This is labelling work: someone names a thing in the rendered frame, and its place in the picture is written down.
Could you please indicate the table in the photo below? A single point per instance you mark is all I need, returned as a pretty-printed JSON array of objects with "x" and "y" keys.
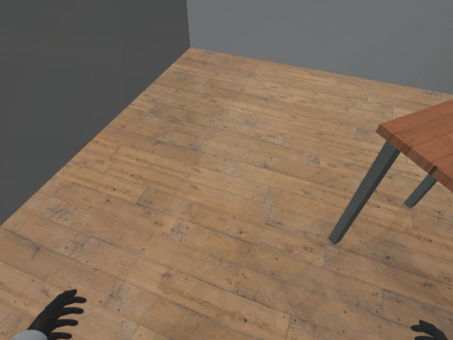
[{"x": 426, "y": 138}]

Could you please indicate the robot left hand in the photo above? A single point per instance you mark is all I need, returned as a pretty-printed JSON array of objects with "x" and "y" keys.
[{"x": 48, "y": 320}]

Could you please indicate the robot right hand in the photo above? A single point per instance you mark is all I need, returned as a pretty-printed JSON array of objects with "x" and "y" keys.
[{"x": 428, "y": 329}]

